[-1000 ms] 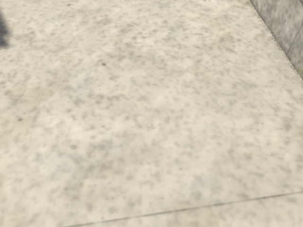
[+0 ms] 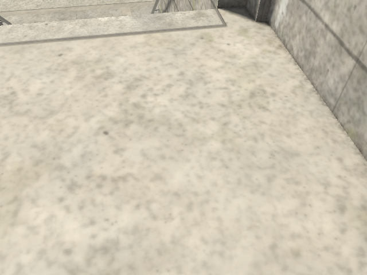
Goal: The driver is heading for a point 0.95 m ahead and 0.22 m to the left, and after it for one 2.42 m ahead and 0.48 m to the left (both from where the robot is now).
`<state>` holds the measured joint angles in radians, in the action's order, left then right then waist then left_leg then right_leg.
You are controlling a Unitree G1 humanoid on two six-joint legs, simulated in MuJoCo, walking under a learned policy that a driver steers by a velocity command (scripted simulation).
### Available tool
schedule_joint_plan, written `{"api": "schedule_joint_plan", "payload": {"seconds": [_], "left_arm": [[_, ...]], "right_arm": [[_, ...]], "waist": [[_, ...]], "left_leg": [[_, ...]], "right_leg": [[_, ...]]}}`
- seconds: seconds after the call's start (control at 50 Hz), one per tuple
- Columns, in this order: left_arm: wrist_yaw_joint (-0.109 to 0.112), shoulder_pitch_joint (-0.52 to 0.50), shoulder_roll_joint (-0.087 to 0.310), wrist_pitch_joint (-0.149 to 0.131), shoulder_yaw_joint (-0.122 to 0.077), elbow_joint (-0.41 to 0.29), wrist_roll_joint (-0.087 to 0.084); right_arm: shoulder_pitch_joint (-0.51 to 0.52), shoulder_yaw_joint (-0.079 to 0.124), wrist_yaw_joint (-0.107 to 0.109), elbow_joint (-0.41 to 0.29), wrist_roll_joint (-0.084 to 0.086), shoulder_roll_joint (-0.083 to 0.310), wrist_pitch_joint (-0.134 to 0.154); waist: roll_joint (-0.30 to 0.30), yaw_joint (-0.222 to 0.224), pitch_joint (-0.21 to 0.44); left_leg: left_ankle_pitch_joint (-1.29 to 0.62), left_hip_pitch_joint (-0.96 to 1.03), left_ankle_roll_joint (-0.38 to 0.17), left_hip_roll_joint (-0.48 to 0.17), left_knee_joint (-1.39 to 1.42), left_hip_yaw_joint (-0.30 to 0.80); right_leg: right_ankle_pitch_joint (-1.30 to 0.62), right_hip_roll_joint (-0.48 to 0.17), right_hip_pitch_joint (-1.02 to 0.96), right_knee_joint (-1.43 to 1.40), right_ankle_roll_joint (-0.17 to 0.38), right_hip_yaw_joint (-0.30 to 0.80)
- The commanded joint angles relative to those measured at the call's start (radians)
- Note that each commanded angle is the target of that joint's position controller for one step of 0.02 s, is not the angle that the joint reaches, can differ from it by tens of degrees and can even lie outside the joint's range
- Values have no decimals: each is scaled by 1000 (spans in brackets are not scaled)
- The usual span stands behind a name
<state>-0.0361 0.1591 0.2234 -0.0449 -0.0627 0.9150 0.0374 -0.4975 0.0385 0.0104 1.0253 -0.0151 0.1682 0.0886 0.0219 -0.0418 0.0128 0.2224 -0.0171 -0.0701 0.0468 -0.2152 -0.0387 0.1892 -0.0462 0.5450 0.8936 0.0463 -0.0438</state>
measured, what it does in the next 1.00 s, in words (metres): walks ahead, turning left: right foot, then left foot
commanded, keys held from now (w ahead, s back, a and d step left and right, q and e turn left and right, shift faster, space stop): w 0.20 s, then w+q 0.40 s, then q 0.36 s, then w+q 0.04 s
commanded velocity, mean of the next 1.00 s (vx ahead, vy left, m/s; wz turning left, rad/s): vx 0.38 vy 0.00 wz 0.34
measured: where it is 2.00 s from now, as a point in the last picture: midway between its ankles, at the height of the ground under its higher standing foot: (145, 205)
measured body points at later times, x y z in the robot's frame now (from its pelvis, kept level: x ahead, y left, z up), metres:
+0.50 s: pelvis +0.27 -0.06 +0.00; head +0.28 -0.07 +0.45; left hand +0.24 +0.19 -0.14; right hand +0.35 -0.30 -0.15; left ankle +0.31 +0.09 -0.67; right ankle +0.25 -0.12 -0.75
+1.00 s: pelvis +0.47 -0.01 -0.01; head +0.51 +0.02 +0.43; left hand +0.49 +0.27 -0.15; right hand +0.64 -0.23 -0.14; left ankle +0.51 +0.05 -0.75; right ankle +0.54 -0.16 -0.67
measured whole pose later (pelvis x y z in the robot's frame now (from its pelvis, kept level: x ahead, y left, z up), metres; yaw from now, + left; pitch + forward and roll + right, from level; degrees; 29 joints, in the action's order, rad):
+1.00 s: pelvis +0.47 -0.01 -0.01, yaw +23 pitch +1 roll +0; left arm 0.03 0.15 0.22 -0.01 -0.05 0.82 0.03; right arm -0.22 0.08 0.01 0.88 -0.01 0.25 0.01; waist 0.02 -0.02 -0.09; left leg 0.11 -0.32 -0.15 0.13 -0.42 -0.02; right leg 0.37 -0.08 0.58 1.15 -0.04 0.03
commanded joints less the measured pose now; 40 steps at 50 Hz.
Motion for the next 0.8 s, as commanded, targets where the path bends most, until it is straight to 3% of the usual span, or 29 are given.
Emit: {"api": "schedule_joint_plan", "payload": {"seconds": [0.02,0.1,0.16,0.2,0.22,0.24,0.26,0.28,0.3,0.32,0.36,0.38,0.48,0.6,0.64,0.68,0.72,0.74,0.76,0.78,0.8], "left_arm": [[-2,-137,14,-4,9,-86,-5],[-2,-241,20,-4,18,-126,-16],[6,-221,42,-8,10,-132,-17],[19,-49,70,-18,-9,-80,-13],[30,122,99,-29,-26,-22,-4],[42,299,178,-39,-49,7,22],[37,327,260,-37,-61,4,28],[34,226,202,-21,-54,-12,-11],[34,108,134,-24,-33,-29,-18],[30,59,83,-35,-19,-30,-17],[38,67,34,-51,-3,-4,-21],[41,94,25,-59,0,9,-20],[48,195,53,-77,-3,44,-20],[62,282,60,-76,5,74,-21],[72,311,65,-69,7,89,-22],[84,325,86,-58,4,98,-23],[99,296,116,-46,-7,89,-23],[101,277,129,-38,-12,79,-23],[95,250,134,-32,-16,66,-29],[85,240,124,-33,-17,41,-39],[76,344,26,-32,-4,-9,-47]], "right_arm": [[-63,12,4,-8,1,104,14],[-76,16,2,11,-3,127,18],[-50,21,4,20,-4,145,16],[-14,29,6,24,-3,167,13],[-13,26,5,24,-1,159,9],[-19,14,1,-3,3,119,6],[-143,-6,-5,-15,37,1,2],[-57,23,-5,-11,12,117,-4],[46,30,-10,-44,7,130,-5],[80,27,-14,-49,6,106,-4],[50,27,-24,-33,-16,71,-28],[49,28,-29,-33,-18,58,-40],[212,31,-45,-93,-14,55,-69],[432,12,-61,-173,-9,42,-62],[478,4,-61,-194,-14,33,-59],[455,6,-57,-195,-20,42,-56],[337,17,-52,-166,-27,71,-53],[253,28,-48,-145,-30,97,-47],[153,44,-39,-116,-37,127,-34],[86,68,-26,-107,-43,202,-24],[145,93,-18,-136,-33,306,-35]], "waist": [[-110,-2,-117],[-131,-18,-139],[-123,11,-140],[-110,92,-56],[-71,157,33],[28,211,159],[242,144,287],[85,132,204],[40,91,48],[9,68,-11],[41,19,-41],[42,13,-42],[28,18,-93],[28,59,-133],[20,68,-149],[44,56,-115],[97,7,-49],[107,-27,1],[83,-78,58],[-17,-114,127],[-234,4,238]], "left_leg": [[-271,40,-121,-238,94,161],[-378,11,-119,-244,77,116],[-521,37,-105,-273,24,98],[-794,43,-77,-256,-184,56],[-766,-40,-58,-212,-393,31],[-429,-243,-44,-159,-701,4],[320,-544,-14,20,-1060,-5],[246,-614,-36,-32,-1121,105],[132,-626,-42,-84,-1090,99],[65,-581,-43,-117,-1034,97],[34,-491,-31,-147,-970,96],[27,-477,-27,-147,-962,91],[-121,-656,-11,-163,-876,67],[-267,-649,-5,-128,-561,-42],[-262,-618,-16,-101,-465,-97],[-207,-544,-36,-48,-424,-142],[-119,-419,-72,14,-417,-158],[-104,-327,-99,32,-379,-137],[-183,-190,-126,40,-270,-106],[-468,3,-177,-85,-238,32],[-1222,320,-349,-406,-386,423]], "right_leg": [[-78,-11,180,-93,-25,-24],[-133,8,75,-247,-5,-51],[-103,27,-24,-305,42,-59],[-60,85,-239,-352,80,-80],[-59,90,-462,-385,104,-66],[128,-134,-709,-420,147,184],[271,-422,-903,-589,267,691],[418,-374,-767,-682,241,730],[392,-337,-604,-696,197,543],[240,-292,-482,-730,163,412],[64,-222,-367,-753,109,224],[5,-214,-352,-759,104,180],[-144,-193,-409,-788,86,16],[-382,-172,-487,-772,55,-131],[-591,-175,-539,-711,47,-181],[-852,-181,-596,-599,34,-215],[-1058,-186,-615,-424,24,-230],[-1041,-192,-602,-283,28,-225],[-886,-184,-551,-82,21,-222],[-457,-121,-375,219,-13,-230],[494,54,0,600,-64,-162]]}}
Keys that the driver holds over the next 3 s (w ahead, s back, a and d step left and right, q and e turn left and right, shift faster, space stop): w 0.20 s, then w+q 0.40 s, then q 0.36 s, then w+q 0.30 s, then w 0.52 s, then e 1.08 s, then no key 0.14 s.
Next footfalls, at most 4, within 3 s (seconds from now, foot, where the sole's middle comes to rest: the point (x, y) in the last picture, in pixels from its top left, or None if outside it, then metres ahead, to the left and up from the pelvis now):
0.24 right None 0.29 -0.12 -0.79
0.78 left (162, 267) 0.55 0.06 -0.79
1.36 right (195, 225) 0.72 -0.07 -0.79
1.82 left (112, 202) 0.83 0.27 -0.79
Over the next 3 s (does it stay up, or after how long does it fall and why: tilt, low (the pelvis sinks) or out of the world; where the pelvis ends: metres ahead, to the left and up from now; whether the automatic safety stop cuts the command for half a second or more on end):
stays up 0.86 0.22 0.00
